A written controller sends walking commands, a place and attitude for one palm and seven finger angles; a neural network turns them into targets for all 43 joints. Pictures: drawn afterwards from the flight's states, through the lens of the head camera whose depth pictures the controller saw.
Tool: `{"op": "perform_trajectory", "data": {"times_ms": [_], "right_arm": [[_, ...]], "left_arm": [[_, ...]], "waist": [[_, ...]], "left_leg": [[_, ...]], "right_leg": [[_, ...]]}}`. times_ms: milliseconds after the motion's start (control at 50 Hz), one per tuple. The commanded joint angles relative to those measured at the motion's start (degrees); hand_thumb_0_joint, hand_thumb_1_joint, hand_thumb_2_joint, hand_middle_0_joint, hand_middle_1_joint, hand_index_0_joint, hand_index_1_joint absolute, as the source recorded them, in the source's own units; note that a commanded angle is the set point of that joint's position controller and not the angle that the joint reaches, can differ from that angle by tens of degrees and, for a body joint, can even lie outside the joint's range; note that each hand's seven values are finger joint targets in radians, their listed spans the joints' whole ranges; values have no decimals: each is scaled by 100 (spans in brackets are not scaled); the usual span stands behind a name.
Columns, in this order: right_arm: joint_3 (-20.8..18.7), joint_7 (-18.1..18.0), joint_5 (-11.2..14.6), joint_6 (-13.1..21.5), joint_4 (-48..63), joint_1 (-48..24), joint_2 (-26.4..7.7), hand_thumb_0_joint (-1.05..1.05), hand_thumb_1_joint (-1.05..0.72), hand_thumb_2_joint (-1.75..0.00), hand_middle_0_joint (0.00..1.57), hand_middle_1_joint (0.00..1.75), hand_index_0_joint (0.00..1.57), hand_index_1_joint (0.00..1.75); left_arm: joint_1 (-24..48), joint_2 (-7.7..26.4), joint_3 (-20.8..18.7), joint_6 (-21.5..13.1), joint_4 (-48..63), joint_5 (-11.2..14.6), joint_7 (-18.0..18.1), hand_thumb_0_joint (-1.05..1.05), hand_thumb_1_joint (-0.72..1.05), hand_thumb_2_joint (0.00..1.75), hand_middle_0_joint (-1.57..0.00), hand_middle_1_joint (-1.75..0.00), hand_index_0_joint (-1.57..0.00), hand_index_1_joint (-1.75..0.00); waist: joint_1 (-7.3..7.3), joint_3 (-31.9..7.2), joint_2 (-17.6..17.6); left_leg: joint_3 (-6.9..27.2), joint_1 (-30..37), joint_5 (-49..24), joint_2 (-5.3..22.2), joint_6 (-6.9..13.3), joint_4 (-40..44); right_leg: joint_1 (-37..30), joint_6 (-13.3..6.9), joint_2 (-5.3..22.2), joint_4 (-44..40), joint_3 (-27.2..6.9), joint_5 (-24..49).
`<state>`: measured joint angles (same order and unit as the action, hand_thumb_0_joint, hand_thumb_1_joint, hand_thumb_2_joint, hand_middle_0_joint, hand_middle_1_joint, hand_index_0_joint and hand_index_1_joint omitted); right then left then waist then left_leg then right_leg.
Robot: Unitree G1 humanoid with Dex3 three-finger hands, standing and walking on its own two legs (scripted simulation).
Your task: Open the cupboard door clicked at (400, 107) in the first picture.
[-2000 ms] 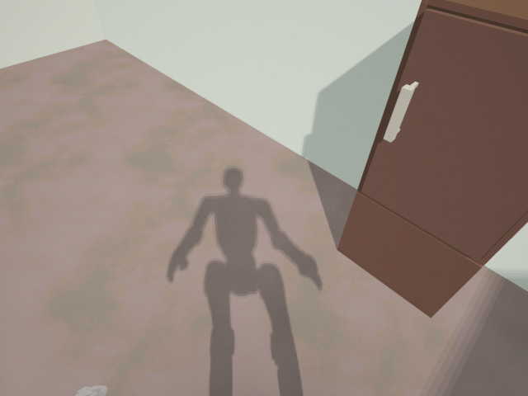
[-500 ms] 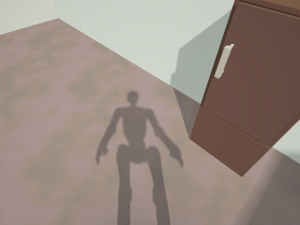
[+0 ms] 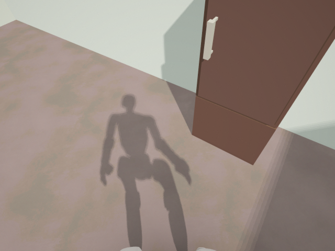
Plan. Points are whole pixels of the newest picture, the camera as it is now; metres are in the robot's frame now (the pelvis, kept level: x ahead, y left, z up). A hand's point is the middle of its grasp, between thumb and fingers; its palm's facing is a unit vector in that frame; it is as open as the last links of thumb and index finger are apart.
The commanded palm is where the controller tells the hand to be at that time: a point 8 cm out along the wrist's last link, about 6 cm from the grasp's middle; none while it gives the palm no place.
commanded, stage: turn to face it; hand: left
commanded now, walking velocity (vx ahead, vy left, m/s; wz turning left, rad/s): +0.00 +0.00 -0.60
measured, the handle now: (211, 38) +0.88 -0.10 +0.04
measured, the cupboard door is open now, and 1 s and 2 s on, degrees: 0 0 0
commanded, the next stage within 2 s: take the last steps up to it in 0.72 s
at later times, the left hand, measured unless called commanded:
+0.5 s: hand out of the picture +0.09 +0.24 -0.15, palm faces -0.19 -0.95 -0.24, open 7.4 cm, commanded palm none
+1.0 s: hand (116, 247) +0.14 +0.16 -0.14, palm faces -0.50 -0.84 -0.20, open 7.4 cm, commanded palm none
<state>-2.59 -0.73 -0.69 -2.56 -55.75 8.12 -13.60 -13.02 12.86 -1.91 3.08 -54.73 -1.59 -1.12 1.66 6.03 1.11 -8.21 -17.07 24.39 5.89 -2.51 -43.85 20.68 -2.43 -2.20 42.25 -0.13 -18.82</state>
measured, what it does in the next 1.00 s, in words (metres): steps on the spot, turning right: left foot, then right foot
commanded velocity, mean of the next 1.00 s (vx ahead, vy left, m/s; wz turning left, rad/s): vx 0.06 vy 0.02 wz -0.36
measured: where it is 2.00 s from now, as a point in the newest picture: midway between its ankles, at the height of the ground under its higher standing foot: (183, 236)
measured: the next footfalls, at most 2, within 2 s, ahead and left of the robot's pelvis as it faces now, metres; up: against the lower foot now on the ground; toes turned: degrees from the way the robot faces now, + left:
left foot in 0.50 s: +0.03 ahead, +0.15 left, +0.00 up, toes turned -17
right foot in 0.96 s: -0.09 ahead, -0.05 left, +0.00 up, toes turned -32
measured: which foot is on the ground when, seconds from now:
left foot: up 0.00-0.48, down 0.50-0.96, up 0.98-1.00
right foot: down 0.00-0.50, up 0.52-0.94, down 0.96-1.00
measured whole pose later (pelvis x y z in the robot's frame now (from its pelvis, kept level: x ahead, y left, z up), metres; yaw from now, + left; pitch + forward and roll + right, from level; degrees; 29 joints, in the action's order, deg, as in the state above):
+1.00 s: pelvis -0.03 +0.05 +0.01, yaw -29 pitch +1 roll -1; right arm -1.9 -0.9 -1.1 -1.1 -59.8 21.1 -11.9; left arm -9.1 10.0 -1.6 1.1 -55.1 -1.6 -0.9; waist -2.7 2.0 2.2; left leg -8.2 -16.0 27.0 5.0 -0.2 -40.7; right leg 11.6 -0.6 0.1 30.7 3.5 -18.8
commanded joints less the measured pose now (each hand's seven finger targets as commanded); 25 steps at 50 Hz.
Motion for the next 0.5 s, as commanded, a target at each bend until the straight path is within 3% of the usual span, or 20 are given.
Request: {"op": "perform_trajectory", "data": {"times_ms": [0, 20, 40, 80, 120, 180, 280, 340, 400, 440, 460, 480], "right_arm": [[-238, -55, 16, 44, 760, -421, -703, 0, -90, -90, 20, 30, 20, 30], [-250, -41, 15, 77, 690, -400, -716, 0, -90, -90, 20, 30, 20, 30], [-244, -26, -9, 100, 647, -368, -726, 0, -90, -90, 20, 30, 20, 30], [-236, -24, -16, 108, 555, -165, -602, 0, -90, -90, 20, 30, 20, 30], [-227, -41, -24, 80, 539, -113, -538, 0, -90, -90, 20, 30, 20, 30], [-222, -70, -22, 78, 619, -223, -535, 0, -90, -90, 20, 30, 20, 30], [-202, -105, 6, 117, 756, -407, -521, 0, -90, -90, 20, 30, 20, 30], [-187, -120, 45, 149, 796, -325, -531, 0, -90, -90, 20, 30, 20, 30], [-188, -138, 91, 195, 731, 132, -525, 0, -90, -90, 20, 30, 20, 30], [-204, -172, 103, 253, 578, 710, -580, 0, -90, -90, 20, 30, 20, 30], [-243, -207, 88, 303, 531, 941, -772, 0, -90, -90, 20, 30, 20, 30], [-316, -211, 13, 321, 636, 802, -1221, 0, -90, -90, 20, 30, 20, 30]], "left_arm": [[-569, 1495, -435, -174, 428, 41, 237, 0, 90, 90, -20, -30, -20, -30], [-242, 1321, -410, -172, 533, 43, 220, 0, 90, 90, -20, -30, -20, -30], [-107, 1213, -368, -192, 592, 61, 205, 0, 90, 90, -20, -30, -20, -30], [-125, 1100, -362, -244, 612, 66, 215, 0, 90, 90, -20, -30, -20, -30], [-277, 1099, -380, -249, 580, 65, 204, 0, 90, 90, -20, -30, -20, -30], [-464, 1051, -402, -242, 531, 64, 195, 0, 90, 90, -20, -30, -20, -30], [-536, 1072, -437, -197, 529, 22, 197, 0, 90, 90, -20, -30, -20, -30], [-392, 1172, -459, -152, 604, -4, 197, 0, 90, 90, -20, -30, -20, -30], [-109, 1262, -477, -107, 689, -13, 188, 0, 90, 90, -20, -30, -20, -30], [183, 1219, -465, -76, 766, 21, 178, 0, 90, 90, -20, -30, -20, -30], [270, 1035, -433, -64, 853, 49, 155, 0, 90, 90, -20, -30, -20, -30], [155, 663, -368, -61, 911, 102, 102, 0, 90, 90, -20, -30, -20, -30]], "waist": [[186, -436, -1677], [70, -349, -1225], [17, -406, -868], [-66, -826, -553], [-33, -1021, -530], [59, -1035, -645], [171, -1078, -895], [142, -1078, -967], [-42, -1246, -1053], [-327, -1336, -975], [-464, -1316, -545], [-415, -1187, 1037]], "left_leg": [[1096, -1506, 559, -241, 19, -2364], [1103, -1572, 193, -184, 11, -2420], [1081, -1478, -117, -159, -29, -2360], [1017, -1327, -377, -199, -88, -2087], [988, -1348, -464, -292, -129, -1938], [1061, -1460, -472, -318, -164, -1736], [1076, -1232, -133, -423, -150, -885], [1087, -759, 42, -524, -56, -132], [1020, -61, -82, -689, 79, 827], [965, 1034, -745, -688, 198, 1927], [1368, 1837, -709, -242, 388, 2465], [2774, 2257, -154, 1060, 674, 3222]], "right_leg": [[-573, -689, 1941, -2864, -3179, 1205], [-537, -728, 1748, -2761, -3012, 811], [-567, -713, 1536, -2620, -2732, 974], [-943, -654, 1335, -2417, -2374, 1526], [-1196, -593, 1194, -2370, -2299, 1578], [-1392, -555, 1160, -2404, -2459, 1577], [-1484, -726, 1108, -2385, -2799, 1742], [-1194, -765, 1066, -2397, -3040, 1742], [-956, -605, 941, -2364, -3101, 1705], [-279, -260, 669, -2223, -2895, 1190], [588, 31, 237, -1797, -2437, 406], [1671, 257, -496, -506, -1469, -552]]}}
